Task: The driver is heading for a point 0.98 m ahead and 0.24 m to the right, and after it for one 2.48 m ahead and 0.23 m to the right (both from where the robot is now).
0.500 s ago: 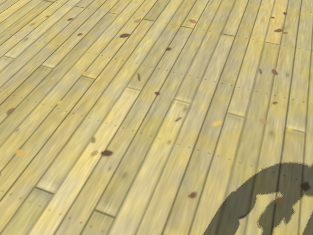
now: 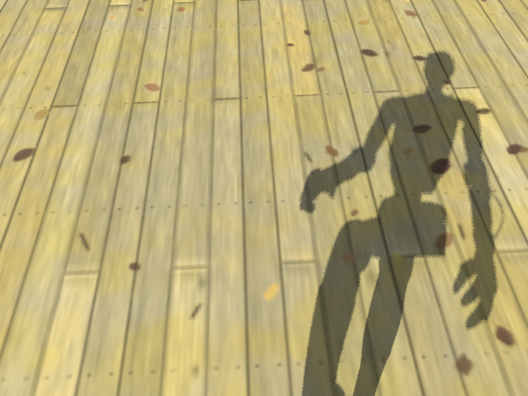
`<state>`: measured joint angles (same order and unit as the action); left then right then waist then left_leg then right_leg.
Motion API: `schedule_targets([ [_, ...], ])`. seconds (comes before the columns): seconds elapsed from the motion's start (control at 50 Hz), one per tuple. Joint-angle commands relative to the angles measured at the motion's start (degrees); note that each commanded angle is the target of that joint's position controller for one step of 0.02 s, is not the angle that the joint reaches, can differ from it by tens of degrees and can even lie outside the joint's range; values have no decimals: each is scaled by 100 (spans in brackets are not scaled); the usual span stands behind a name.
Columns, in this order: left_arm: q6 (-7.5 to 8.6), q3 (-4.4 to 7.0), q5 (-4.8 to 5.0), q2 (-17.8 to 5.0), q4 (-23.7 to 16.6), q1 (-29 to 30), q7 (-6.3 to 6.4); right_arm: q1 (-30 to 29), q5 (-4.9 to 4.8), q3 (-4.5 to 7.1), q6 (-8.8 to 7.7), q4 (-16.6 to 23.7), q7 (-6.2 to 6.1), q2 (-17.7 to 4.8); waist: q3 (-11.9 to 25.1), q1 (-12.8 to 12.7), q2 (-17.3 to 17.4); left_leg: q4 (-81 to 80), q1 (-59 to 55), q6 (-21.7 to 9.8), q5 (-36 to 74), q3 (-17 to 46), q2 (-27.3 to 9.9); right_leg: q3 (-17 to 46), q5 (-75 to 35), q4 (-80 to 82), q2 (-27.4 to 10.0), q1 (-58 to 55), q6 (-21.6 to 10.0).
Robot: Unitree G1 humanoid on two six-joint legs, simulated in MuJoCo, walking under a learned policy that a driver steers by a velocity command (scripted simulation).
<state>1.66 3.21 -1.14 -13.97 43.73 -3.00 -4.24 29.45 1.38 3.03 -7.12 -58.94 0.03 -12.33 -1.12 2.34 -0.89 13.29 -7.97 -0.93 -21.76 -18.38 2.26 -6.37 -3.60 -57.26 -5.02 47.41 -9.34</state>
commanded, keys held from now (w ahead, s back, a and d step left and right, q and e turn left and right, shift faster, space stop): w+e+shift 0.52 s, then w+shift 0.34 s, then q+shift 0.14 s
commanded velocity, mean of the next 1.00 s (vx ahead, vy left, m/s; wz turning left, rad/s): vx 0.96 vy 0.00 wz -0.65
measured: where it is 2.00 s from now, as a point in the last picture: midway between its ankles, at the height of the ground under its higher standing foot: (395, 195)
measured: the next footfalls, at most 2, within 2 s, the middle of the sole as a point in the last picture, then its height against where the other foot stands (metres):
right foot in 0.14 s outside the picture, level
left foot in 0.56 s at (274, 297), level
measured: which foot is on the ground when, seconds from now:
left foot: down 0.00-0.14, up 0.16-0.54, down 0.56-0.98, up 1.00-1.00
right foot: up 0.00-0.12, down 0.14-0.54, up 0.56-0.98, down 1.00-1.00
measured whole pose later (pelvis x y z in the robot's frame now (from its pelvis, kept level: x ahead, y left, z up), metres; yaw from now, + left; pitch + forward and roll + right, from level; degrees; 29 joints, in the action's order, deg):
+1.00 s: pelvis +0.84 -0.25 -0.01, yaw -37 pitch +3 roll +3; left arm 6.1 -2.2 -3.0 -13.8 34.4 5.5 -3.3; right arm 34.4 -0.4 0.9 -5.7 -54.9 0.8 -13.0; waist -1.9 7.5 -2.9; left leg 23.0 -7.4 1.2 -25.5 -2.5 -0.1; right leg -0.4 -4.2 -29.7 -0.4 32.0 -6.7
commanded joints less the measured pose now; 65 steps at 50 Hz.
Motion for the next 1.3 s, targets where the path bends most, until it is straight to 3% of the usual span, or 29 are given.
schedule_targets([
  [0.02,48,-111,-7,-37,-438,444,-87,-370,-14,25,-99,442,-147,-692,-860,-392,229,-513,984,157,5659,-85,-1406,-558,-225,1170,353,-1070,-196],
  [0.06,34,-53,34,-278,-332,71,-56,-264,-22,101,10,496,-290,-1073,-386,-653,522,420,384,215,7924,-148,-1545,-857,94,1392,810,-1796,-317],
  [0.1,-16,125,50,-701,48,-1544,46,-693,30,220,180,688,-356,-1439,399,-1505,822,2464,476,88,8979,43,-1819,-687,875,1382,1059,-3372,-540],
  [0.12,-18,301,43,-1001,407,-2705,148,-1002,78,259,261,847,-306,-1491,882,-1962,692,4168,1107,-68,8196,254,-1834,-288,1433,1729,1103,-4677,-729],
  [0.14,-16,448,123,-1106,545,-2766,269,-1183,76,262,306,885,-169,-1287,710,-1896,26,6373,2248,-149,3932,294,-1028,317,1813,2308,871,-5429,-939],
  [0.16,-41,480,119,-1406,509,-2157,292,-1363,185,14,212,1278,-89,-288,126,-1085,-1088,8262,4430,-93,-664,766,-210,1941,678,1842,135,-5666,-1134],
  [0.18,-72,508,-11,-1749,324,-2064,276,-1363,-6,-51,40,2036,-32,-314,1124,-732,-1090,8554,5812,61,-554,1970,-35,4553,1862,3263,-651,-6692,-2155],
  [0.2,-61,497,-68,-1476,277,-2093,328,-1616,56,-56,-125,2045,-15,-645,740,-789,-178,7979,6205,39,-238,2302,-373,5266,3238,4404,-1012,-6342,-1929],
  [0.28,251,279,48,-888,208,-1511,461,-1687,312,-92,175,1945,21,-679,-337,71,922,6270,4933,407,181,2315,-1029,3641,2022,4682,-191,-3506,-1272],
  [0.36,440,300,80,-1032,184,-1756,399,-2954,190,-227,328,2530,120,-493,-623,-235,565,4029,4200,566,1508,1871,-986,2682,476,4789,548,-2504,-973],
  [0.46,402,407,154,-1227,222,-2233,319,-3592,7,-264,290,2897,119,-588,-195,-757,-201,2120,3543,242,2701,1798,-435,2757,-1239,4305,459,-3767,-499],
  [0.5,394,438,139,-1368,144,-2048,366,-3101,3,-156,258,2807,47,-880,163,-486,-278,1643,2618,159,2348,1878,-172,2844,-2255,3613,438,-4129,-221],
  [0.54,418,493,42,-1701,46,-1574,335,-1181,-42,107,223,2356,-120,-1417,1208,660,-288,1786,672,45,1567,1800,-186,2682,-2864,1431,547,-3940,7],
  [0.56,484,353,-12,-1188,-84,-1351,326,104,82,245,216,2083,-241,-1736,1851,1181,7,2024,-681,-84,269,2464,-919,2391,-1620,-362,793,-3055,71],
  [0.58,494,70,221,-92,-324,-2050,332,108,400,312,170,2035,-213,-2143,2358,453,1991,1121,-1860,-566,-1348,5485,-2637,1882,3243,-2181,1483,-1223,252],
  [0.6,461,-20,195,-418,-345,-2217,360,-572,299,339,196,2117,-89,-1905,2216,143,2187,85,-1338,-871,-2542,7296,-2718,1666,2821,-2602,1174,-519,156],
  [0.62,366,29,65,-716,-203,-1780,363,-1211,228,228,211,2207,-33,-1252,1222,77,1172,-8,-367,-860,-2643,6273,-2404,1459,2137,-2470,747,-454,173],
  [0.66,291,11,-119,-725,-352,-1070,221,-1211,196,128,206,1929,28,-849,497,54,183,64,829,-730,-828,4627,-1835,1355,1829,-1897,473,-736,245],
  [0.72,174,-130,-173,-384,-608,-862,85,-730,77,30,49,1415,88,-622,88,-184,540,-189,1389,-717,141,3741,-1605,1537,1951,-1419,350,-620,301],
  [0.9,319,-420,-150,-254,-1313,947,-107,-95,-133,34,-54,937,152,-1122,-713,-90,337,-1153,1879,-659,4192,1758,-1272,195,-70,1980,445,-1947,292],
  [0.94,409,-357,-262,-438,-1115,479,20,41,-157,77,-7,816,97,-1451,-202,-296,556,-21,1122,-512,6550,1766,-1234,135,292,2442,887,-2684,252],
  [0.98,502,-200,-346,-789,-541,-1242,200,-36,-251,79,69,780,-1,-1555,727,-1130,787,2327,1453,-234,6342,1806,-982,499,-571,3061,675,-4667,183],
  [1.0,458,133,74,-1586,-623,-1930,379,-320,-258,-18,41,1137,-43,-1300,1977,-1492,419,4138,2822,-22,3477,2085,-691,1973,-2477,2321,-853,-6727,-38],
  [1.02,402,41,-78,-1798,-641,-1929,447,522,-76,-169,12,1101,-8,-593,3086,-797,-1170,6021,3932,94,-1566,2648,-89,3035,-6054,1562,-2052,-8000,-221],
  [1.04,308,73,-136,-1571,-814,-1823,383,722,-352,-76,-1,1150,-12,-949,3776,-887,-1216,7013,4425,245,-1756,3140,-5,3675,-5236,2056,-2453,-7888,-1089],
  [1.08,315,-23,89,-879,-738,-1097,367,-391,-440,57,178,1447,-153,-1089,1877,-626,-158,6606,5086,438,-692,2396,-613,2495,-3224,2968,-1769,-5913,-782],
  [1.12,380,-95,77,-515,-669,-506,347,-260,-360,109,474,1369,-221,-837,932,-81,-113,6496,4428,541,-148,2270,-876,1608,-2472,3695,-1373,-4133,-547],
  [1.18,432,-38,-14,-502,-597,69,378,-307,-349,145,730,1618,-234,-508,394,274,-500,6017,4126,556,342,2127,-963,531,-2133,4237,-1225,-2985,-366],
  [1.3,226,77,82,-853,-364,166,699,-1271,-182,131,715,2053,64,-529,437,24,-265,3507,3777,259,2406,1661,-815,-552,-1624,4000,-976,-3542,-174],
])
